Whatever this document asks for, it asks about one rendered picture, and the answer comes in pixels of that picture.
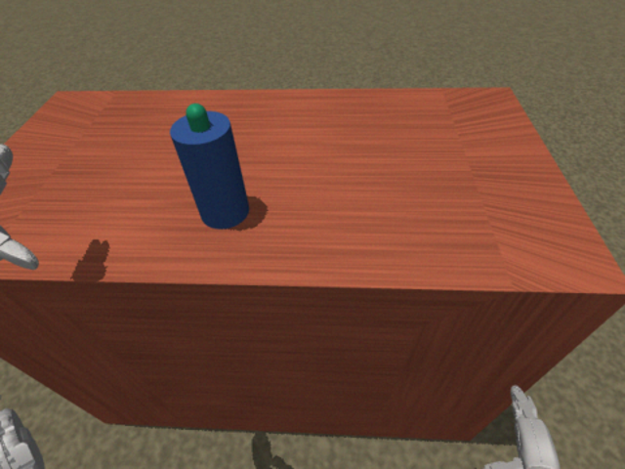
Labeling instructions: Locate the left robot arm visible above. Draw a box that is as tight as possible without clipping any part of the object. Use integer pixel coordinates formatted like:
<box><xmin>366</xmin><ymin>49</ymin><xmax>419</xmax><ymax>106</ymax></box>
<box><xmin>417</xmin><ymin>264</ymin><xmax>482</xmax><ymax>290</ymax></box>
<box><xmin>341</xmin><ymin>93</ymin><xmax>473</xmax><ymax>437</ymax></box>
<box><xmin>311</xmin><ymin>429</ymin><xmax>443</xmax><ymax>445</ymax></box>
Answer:
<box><xmin>0</xmin><ymin>396</ymin><xmax>45</xmax><ymax>469</ymax></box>

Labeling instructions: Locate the bottle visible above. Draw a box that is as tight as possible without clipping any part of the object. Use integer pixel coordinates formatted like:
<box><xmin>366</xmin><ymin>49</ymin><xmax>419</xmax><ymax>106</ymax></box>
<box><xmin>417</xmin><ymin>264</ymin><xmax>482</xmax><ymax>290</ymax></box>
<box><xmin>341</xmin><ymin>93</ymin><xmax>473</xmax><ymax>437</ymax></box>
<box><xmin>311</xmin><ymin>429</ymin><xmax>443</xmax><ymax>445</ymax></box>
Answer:
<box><xmin>170</xmin><ymin>104</ymin><xmax>249</xmax><ymax>229</ymax></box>

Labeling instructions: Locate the left robot hand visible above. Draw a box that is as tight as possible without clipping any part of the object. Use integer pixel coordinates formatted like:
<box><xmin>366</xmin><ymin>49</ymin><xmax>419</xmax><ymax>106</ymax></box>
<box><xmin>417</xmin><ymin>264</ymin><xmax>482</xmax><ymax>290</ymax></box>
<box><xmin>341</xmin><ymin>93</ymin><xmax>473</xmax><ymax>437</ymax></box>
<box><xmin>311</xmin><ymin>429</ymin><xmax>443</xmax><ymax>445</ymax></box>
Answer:
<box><xmin>0</xmin><ymin>145</ymin><xmax>39</xmax><ymax>270</ymax></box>

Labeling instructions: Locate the right robot hand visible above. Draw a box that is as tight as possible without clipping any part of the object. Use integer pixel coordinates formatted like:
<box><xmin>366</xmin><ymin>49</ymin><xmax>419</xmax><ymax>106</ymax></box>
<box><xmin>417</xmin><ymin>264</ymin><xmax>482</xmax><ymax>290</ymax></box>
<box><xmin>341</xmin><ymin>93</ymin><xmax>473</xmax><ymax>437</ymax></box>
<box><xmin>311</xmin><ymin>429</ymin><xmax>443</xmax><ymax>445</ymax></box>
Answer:
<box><xmin>484</xmin><ymin>385</ymin><xmax>561</xmax><ymax>469</ymax></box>

